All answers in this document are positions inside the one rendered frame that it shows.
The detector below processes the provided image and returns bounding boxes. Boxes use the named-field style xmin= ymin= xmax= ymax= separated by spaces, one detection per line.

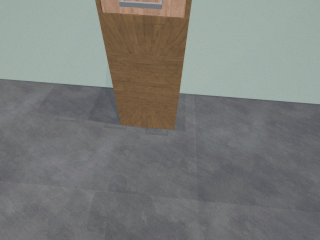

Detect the cabinet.
xmin=95 ymin=0 xmax=192 ymax=130

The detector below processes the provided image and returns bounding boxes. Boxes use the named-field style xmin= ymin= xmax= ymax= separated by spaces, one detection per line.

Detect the drawer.
xmin=100 ymin=0 xmax=186 ymax=18

